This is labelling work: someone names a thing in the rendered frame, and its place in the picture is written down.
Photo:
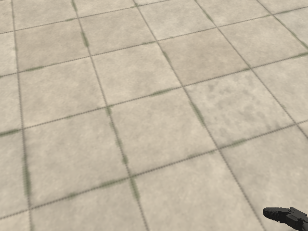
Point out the robot right hand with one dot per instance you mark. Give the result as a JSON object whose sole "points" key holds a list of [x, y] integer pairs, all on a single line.
{"points": [[292, 217]]}

